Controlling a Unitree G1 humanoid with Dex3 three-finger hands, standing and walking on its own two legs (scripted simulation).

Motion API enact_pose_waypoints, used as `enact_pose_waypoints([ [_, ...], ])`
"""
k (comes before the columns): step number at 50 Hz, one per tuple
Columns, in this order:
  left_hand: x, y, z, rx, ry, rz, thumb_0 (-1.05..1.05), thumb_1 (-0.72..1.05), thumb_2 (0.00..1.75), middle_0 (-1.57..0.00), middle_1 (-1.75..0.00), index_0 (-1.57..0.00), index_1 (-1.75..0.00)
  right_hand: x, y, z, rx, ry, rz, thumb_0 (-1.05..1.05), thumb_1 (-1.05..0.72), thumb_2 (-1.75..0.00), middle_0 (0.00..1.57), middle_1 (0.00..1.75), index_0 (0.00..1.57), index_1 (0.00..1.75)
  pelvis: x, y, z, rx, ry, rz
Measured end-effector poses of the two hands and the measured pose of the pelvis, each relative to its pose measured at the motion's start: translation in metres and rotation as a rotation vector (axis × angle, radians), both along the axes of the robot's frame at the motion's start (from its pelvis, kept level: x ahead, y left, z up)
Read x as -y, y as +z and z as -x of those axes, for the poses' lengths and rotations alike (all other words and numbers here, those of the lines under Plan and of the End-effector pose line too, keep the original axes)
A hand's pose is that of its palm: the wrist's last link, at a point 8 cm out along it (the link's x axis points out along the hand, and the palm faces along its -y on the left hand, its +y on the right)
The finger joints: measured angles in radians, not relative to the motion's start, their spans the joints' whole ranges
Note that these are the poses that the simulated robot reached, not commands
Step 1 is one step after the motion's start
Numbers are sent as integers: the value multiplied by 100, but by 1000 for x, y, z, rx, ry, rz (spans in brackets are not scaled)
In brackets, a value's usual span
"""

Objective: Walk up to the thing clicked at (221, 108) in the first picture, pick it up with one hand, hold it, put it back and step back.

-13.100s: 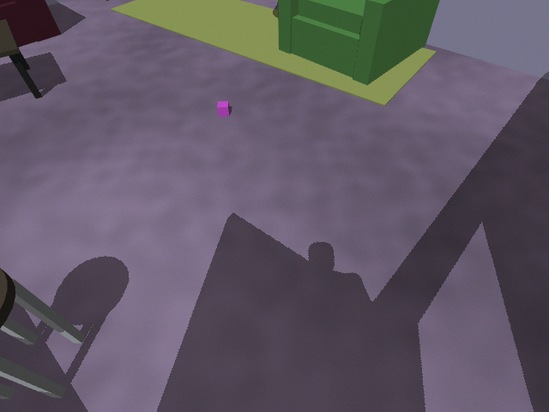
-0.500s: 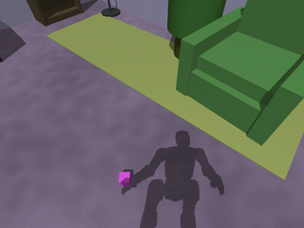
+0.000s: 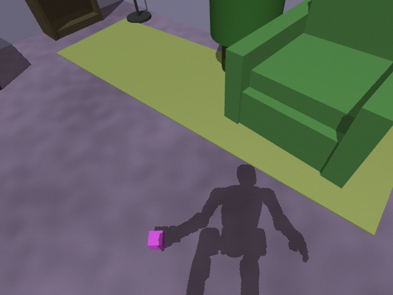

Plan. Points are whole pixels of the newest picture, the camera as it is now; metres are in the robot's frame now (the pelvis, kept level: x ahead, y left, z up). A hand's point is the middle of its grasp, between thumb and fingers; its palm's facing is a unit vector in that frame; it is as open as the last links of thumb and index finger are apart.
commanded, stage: walk up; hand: left
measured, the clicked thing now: (156, 240) +0.45 +0.29 -0.74
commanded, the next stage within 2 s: none
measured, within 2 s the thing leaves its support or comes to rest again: neither
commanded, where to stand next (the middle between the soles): +0.07 +0.05 m, yaw +2 degrees
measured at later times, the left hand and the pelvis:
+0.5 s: hand out of the picture +0.14 +0.29 -0.16, palm faces +0.03 -0.93 -0.37, open 7.4 cm; pelvis +0.05 +0.02 -0.01, yaw +2 degrees
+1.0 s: hand out of the picture +0.09 +0.29 -0.15, palm faces -0.01 -0.93 -0.36, open 7.4 cm; pelvis +0.02 +0.03 +0.01, yaw +2 degrees
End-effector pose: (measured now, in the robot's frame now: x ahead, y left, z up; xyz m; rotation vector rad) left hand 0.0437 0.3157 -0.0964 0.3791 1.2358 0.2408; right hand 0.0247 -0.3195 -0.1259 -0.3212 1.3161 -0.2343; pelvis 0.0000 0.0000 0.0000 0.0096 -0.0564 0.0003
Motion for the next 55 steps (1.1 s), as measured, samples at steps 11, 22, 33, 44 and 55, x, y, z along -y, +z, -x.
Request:
enact_pose_waypoints([
  [11, 16, -7, -45, 62, 18, 38, 0, 90, 90, -21, -31, -21, -30, -14, -1, -67, 12, 76, -15, 1, -91, -90, 21, 30, 20, 30, -1, 0, -35, -9, 30, 20],
  [22, -13, -25, -87, 102, 33, 60, 0, 90, 90, -21, -30, -20, -30, -48, 15, -133, 148, 127, 0, 1, -91, -90, 21, 30, 20, 30, -21, -6, -45, -17, 40, 22],
  [33, -29, -12, -63, 48, 19, 3, 0, 90, 90, -21, -30, -20, -30, -58, 14, -161, 243, 131, -44, 1, -91, -90, 21, 30, 20, 30, -27, -5, -39, -10, 30, 11],
  [44, -25, -10, -43, 22, 16, 31, 0, 90, 90, -21, -30, -20, -30, -60, 12, -115, 141, 99, -59, 1, -91, -90, 21, 30, 20, 30, -29, 4, -25, -2, 30, 14],
  [55, -18, -15, -36, 17, 16, 66, 0, 90, 90, -21, -30, -20, -30, -55, 14, -74, 75, 50, -42, 1, -91, -90, 21, 30, 20, 30, -30, 7, -18, -6, 33, 17],
])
